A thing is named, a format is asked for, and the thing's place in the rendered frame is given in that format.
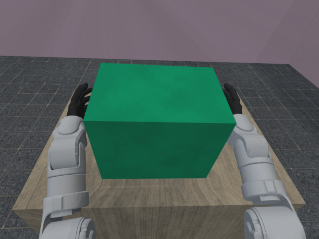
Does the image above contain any carton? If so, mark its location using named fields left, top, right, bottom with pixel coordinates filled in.
left=83, top=63, right=237, bottom=179

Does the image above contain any robot right upper arm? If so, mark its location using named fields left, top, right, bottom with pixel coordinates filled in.
left=244, top=206, right=305, bottom=239

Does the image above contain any robot left forearm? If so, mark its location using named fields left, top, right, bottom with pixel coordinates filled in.
left=39, top=116, right=89, bottom=239

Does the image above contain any robot left upper arm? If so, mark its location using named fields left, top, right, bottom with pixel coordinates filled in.
left=41, top=217, right=96, bottom=239

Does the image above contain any right robot hand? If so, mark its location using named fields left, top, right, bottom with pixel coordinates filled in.
left=222, top=83, right=242, bottom=115

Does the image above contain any left robot hand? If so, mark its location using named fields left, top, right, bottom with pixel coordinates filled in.
left=67, top=83, right=93, bottom=119

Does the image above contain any pedestal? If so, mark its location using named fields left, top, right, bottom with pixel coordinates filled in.
left=12, top=90, right=306, bottom=239

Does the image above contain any robot right forearm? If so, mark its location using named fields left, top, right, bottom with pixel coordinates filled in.
left=227, top=114, right=306, bottom=239

